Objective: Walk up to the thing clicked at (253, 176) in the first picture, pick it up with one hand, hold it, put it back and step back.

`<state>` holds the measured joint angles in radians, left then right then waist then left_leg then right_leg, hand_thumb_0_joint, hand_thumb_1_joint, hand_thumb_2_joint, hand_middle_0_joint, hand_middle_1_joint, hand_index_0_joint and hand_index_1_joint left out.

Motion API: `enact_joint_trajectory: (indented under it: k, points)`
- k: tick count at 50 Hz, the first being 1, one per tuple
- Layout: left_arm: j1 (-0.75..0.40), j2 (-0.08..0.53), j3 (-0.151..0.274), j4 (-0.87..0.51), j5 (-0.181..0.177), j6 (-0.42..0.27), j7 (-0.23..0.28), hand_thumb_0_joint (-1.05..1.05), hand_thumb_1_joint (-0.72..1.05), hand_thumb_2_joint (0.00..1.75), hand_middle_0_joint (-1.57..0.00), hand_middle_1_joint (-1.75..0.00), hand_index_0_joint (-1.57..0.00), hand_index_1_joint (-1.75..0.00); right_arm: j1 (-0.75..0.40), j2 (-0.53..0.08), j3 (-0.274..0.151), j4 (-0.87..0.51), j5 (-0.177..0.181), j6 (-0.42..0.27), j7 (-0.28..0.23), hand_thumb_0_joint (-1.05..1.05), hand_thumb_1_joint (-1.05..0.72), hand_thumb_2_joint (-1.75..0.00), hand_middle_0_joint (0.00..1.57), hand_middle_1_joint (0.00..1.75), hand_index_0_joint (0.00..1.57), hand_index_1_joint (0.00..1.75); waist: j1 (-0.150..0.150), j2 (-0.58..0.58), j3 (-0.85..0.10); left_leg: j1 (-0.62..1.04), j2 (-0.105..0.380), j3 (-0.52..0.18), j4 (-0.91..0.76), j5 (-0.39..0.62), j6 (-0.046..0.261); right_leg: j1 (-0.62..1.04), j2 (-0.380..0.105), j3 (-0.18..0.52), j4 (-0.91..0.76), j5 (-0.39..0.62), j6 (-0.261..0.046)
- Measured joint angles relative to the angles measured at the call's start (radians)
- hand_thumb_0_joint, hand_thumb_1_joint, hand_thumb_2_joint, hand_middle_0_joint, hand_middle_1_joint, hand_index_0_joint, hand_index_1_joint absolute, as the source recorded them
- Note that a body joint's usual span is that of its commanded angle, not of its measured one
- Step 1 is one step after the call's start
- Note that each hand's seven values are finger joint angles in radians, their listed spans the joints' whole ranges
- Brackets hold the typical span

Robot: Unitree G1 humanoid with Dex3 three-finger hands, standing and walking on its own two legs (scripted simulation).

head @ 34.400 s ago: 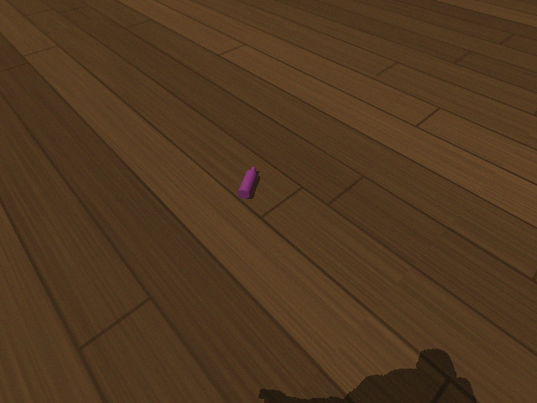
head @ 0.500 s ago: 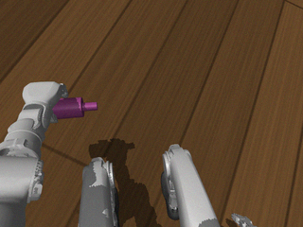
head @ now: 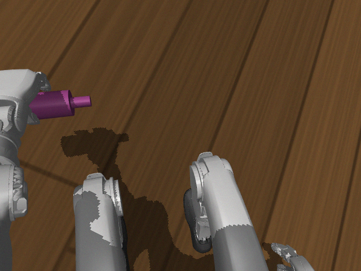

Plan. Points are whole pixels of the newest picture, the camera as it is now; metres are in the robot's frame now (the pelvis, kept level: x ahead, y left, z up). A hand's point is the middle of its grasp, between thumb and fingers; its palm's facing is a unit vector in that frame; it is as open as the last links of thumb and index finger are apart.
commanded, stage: crouch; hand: left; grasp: from above
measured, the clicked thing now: (47, 105) +0.50 +0.24 -0.20
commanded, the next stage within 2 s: lower in 0.52 s
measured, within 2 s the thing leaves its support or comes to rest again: rests again in 1.64 s
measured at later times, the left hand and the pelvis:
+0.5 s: hand (34, 106) +0.50 +0.27 -0.21, palm faces -0.46 +0.00 -0.89, open 8.8 cm; pelvis -0.01 +0.01 -0.05, yaw -3 degrees
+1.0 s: hand (42, 111) +0.50 +0.27 -0.26, palm faces -0.48 -0.02 -0.88, open 8.7 cm; pelvis -0.01 +0.01 -0.07, yaw -5 degrees
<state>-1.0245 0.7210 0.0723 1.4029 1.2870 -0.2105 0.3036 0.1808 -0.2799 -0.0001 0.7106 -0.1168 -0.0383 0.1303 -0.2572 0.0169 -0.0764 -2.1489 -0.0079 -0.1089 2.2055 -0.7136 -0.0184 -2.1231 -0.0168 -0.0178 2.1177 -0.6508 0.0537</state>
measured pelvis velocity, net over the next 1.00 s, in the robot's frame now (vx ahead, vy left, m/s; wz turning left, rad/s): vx -0.01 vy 0.01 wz -0.08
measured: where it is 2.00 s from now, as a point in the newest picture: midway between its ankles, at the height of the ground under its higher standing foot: (159, 243)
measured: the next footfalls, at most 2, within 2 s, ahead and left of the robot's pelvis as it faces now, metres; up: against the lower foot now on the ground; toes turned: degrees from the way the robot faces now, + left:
none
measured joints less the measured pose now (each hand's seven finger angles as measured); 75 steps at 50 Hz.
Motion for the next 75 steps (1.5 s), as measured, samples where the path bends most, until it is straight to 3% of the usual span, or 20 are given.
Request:
enact_joint_trajectory:
  k: [11,22,43,55,60,75]
  points:
    - [-0.029,0.061,0.012,0.04,0.042,-0.048,0.012,0.01,0.21,0.24,-0.8,-0.43,-0.82,-0.37,0.017,-0.001,0.038,0.004,-0.016,0.013,0.017,0.01,-0.91,-0.91,0.21,0.3,0.2,0.3,-0.026,-0.016,0.037,-0.076,-0.007,-0.018,0.091,0.01,0.002,-0.064,0.005,-0.009,0.073,0.014,0.004]
    - [-0.076,0.113,0.006,0.119,0.066,-0.043,0.041,0.01,0.22,0.22,-0.8,-0.41,-0.83,-0.35,0.02,-0.001,0.082,0.001,-0.023,0.008,0.017,0.0,-0.92,-0.91,0.21,0.3,0.2,0.3,-0.058,-0.018,0.05,-0.132,-0.009,-0.028,0.151,0.017,0.01,-0.109,0.011,-0.015,0.118,0.025,0.003]
    - [-0.09,0.174,0.015,0.137,0.066,-0.047,0.037,0.0,0.24,0.18,-0.84,-0.33,-0.87,-0.27,0.007,-0.021,0.129,-0.034,-0.036,-0.001,0.025,0.0,-0.92,-0.91,0.21,0.3,0.2,0.3,-0.082,-0.039,0.105,-0.18,-0.018,-0.052,0.22,0.01,0.013,-0.139,0.013,-0.033,0.167,0.02,0.011]
    - [-0.102,0.224,0.034,0.17,0.108,-0.077,0.099,0.0,0.25,0.13,-0.86,-0.3,-0.89,-0.24,0.003,-0.037,0.155,-0.043,-0.062,-0.011,0.03,0.0,-0.91,-0.9,0.21,0.3,0.2,0.3,-0.101,-0.065,0.14,-0.208,-0.018,-0.075,0.266,0.009,0.013,-0.159,0.022,-0.05,0.194,0.027,0.009]
    - [-0.113,0.241,0.026,0.203,0.111,-0.063,0.122,0.0,0.26,0.12,-0.87,-0.28,-0.89,-0.22,0.0,-0.038,0.17,-0.046,-0.067,-0.026,0.033,0.0,-0.91,-0.9,0.21,0.3,0.2,0.3,-0.114,-0.069,0.149,-0.213,-0.017,-0.08,0.277,0.003,0.016,-0.161,0.025,-0.054,0.199,0.025,0.009]
    - [-0.107,0.296,0.062,0.232,0.119,-0.055,0.159,0.0,0.29,0.11,-0.87,-0.25,-0.89,-0.18,-0.01,-0.052,0.217,-0.085,-0.087,-0.053,0.041,0.0,-0.9,-0.9,0.21,0.3,0.2,0.3,-0.141,-0.102,0.193,-0.217,-0.015,-0.106,0.311,-0.004,0.02,-0.154,0.033,-0.076,0.209,0.029,0.007]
